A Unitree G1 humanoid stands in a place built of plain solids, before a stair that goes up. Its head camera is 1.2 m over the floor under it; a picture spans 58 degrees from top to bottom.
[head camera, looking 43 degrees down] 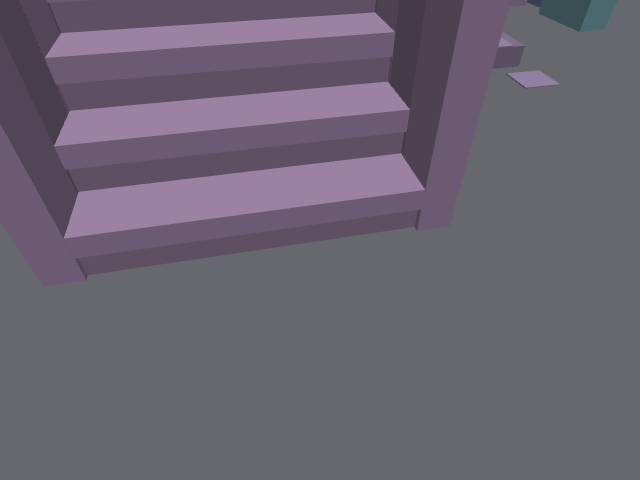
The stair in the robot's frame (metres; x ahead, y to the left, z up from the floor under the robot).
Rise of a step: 0.21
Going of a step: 0.24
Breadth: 1.33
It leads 12 degrees to the left of straight ahead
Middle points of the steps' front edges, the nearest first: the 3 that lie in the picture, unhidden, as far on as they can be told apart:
1.20 0.23 0.21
1.44 0.28 0.42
1.68 0.33 0.63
